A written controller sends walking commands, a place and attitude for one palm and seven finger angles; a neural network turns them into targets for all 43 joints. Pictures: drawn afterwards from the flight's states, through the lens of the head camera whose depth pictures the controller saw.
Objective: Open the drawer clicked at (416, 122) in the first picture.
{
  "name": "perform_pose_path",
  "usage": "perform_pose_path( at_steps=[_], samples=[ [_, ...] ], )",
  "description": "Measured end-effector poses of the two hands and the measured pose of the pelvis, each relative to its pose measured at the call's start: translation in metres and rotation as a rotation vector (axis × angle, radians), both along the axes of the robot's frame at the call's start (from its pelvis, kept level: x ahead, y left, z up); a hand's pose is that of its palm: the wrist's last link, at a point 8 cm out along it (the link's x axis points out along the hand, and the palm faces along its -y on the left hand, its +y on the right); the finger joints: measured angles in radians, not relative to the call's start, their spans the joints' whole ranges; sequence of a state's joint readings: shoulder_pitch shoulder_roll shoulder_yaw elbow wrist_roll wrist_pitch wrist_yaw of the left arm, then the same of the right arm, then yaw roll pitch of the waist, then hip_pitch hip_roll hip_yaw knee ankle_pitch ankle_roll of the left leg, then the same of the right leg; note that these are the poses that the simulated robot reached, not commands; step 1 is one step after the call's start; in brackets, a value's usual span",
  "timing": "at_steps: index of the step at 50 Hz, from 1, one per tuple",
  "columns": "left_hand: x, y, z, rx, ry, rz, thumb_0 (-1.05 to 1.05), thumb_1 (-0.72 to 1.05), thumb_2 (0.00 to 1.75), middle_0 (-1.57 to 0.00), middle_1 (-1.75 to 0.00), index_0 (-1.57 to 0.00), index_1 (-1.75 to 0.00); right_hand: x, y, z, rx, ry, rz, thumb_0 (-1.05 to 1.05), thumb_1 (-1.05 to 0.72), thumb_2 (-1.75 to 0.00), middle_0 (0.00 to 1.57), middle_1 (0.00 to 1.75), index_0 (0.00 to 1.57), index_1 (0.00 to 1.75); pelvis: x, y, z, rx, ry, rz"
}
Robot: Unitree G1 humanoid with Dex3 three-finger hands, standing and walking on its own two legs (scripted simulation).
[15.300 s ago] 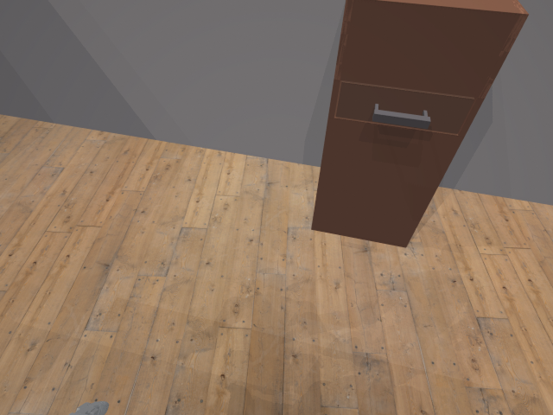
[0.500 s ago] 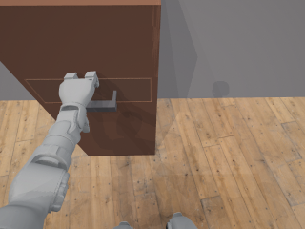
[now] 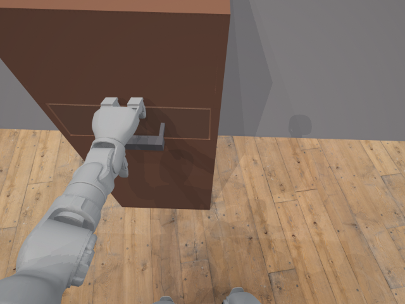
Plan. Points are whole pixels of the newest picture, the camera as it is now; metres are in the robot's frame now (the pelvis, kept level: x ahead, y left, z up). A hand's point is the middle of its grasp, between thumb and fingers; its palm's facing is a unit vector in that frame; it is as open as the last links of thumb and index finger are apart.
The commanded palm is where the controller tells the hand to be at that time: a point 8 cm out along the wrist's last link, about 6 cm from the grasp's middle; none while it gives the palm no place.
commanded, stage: lower the fingers behind the handle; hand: left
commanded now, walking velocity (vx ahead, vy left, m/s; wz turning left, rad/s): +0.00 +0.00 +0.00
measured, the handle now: (132, 134) +0.52 +0.16 -0.05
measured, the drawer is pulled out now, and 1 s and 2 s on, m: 0.00 0.00 0.00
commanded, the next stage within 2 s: close the thumb around the handle in 1.64 s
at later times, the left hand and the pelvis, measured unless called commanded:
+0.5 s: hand (130, 144) +0.47 +0.16 -0.02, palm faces -0.05 +0.00 -1.00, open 13.8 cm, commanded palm +0.45 +0.16 +0.04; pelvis +0.00 -0.01 -0.01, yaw +0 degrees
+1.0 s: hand (128, 155) +0.46 +0.17 -0.05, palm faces -0.08 -0.01 -1.00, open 13.8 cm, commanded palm +0.45 +0.17 +0.00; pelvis -0.02 -0.01 -0.03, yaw +0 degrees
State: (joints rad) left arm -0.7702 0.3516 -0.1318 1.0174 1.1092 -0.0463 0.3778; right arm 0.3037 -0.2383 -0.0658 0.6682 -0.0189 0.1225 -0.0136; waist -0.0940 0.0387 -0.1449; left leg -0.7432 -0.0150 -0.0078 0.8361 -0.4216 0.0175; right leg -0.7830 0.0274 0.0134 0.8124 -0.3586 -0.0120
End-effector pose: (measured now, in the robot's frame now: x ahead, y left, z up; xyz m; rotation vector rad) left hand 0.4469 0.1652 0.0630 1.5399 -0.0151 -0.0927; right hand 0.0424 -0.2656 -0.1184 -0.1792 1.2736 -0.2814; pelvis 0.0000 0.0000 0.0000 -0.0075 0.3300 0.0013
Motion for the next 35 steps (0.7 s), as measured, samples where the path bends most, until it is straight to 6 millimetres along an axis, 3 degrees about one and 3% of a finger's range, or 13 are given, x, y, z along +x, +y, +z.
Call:
perform_pose_path(
  at_steps=[5,16,24,35],
  samples=[
    [0.004,-0.008,0.002,0.004,-0.029,0.005,0.0,-0.49,0.3,-0.32,-1.2,-0.32,-1.2,0.0,0.0,-0.005,0.014,0.008,0.0,0.0,-0.9,-0.9,0.2,0.3,0.2,0.3,0.001,-0.001,-0.002,0.001,0.006,-0.002],
    [0.005,-0.015,-0.017,0.005,0.032,0.012,0.0,-0.49,0.3,-0.32,-1.2,-0.32,-1.2,-0.018,-0.002,-0.01,0.02,0.047,-0.032,0.0,-0.9,-0.9,0.21,0.3,0.2,0.3,0.001,-0.007,-0.005,0.009,0.025,-0.015],
    [0.002,-0.008,-0.028,0.023,-0.003,0.032,0.0,-0.49,0.3,-0.32,-1.2,-0.32,-1.2,-0.029,-0.01,-0.018,0.011,0.083,-0.034,0.0,-0.9,-0.9,0.21,0.3,0.2,0.3,-0.002,-0.01,-0.012,0.01,0.048,-0.012],
    [-0.001,-0.009,-0.039,0.014,0.019,0.035,0.0,-0.49,0.3,-0.32,-1.2,-0.32,-1.2,-0.028,-0.014,-0.022,-0.007,0.064,-0.024,0.0,-0.9,-0.9,0.21,0.3,0.2,0.3,-0.008,-0.011,-0.018,0.008,0.062,-0.005]
  ],
)
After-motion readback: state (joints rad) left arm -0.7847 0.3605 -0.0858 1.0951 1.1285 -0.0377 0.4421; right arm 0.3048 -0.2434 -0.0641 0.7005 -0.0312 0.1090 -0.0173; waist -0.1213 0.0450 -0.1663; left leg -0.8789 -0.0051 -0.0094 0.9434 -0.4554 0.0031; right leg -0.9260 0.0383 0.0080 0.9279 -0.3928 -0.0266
